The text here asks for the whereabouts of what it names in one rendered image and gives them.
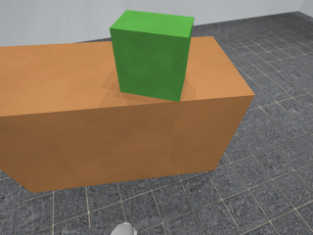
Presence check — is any pedestal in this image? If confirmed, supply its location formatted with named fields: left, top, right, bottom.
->
left=0, top=36, right=255, bottom=193

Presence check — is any carton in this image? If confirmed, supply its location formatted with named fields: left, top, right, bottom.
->
left=110, top=10, right=194, bottom=102

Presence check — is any left robot thigh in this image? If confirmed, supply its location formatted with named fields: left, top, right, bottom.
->
left=111, top=223, right=137, bottom=235

